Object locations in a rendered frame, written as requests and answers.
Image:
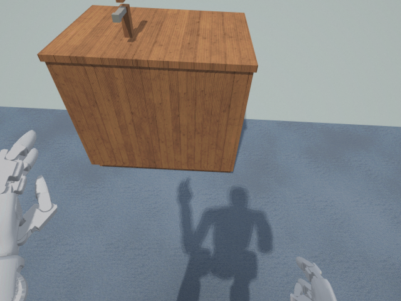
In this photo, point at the left robot forearm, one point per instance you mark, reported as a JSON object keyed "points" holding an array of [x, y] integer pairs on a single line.
{"points": [[13, 286]]}

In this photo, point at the robot right hand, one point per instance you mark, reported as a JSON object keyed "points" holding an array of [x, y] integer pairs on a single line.
{"points": [[319, 289]]}

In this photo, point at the tap lever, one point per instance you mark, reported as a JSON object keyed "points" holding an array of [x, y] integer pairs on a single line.
{"points": [[118, 15]]}

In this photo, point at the counter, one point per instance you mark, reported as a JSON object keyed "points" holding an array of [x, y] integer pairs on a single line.
{"points": [[162, 89]]}

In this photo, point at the robot left hand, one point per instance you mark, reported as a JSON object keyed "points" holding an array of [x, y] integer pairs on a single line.
{"points": [[14, 166]]}

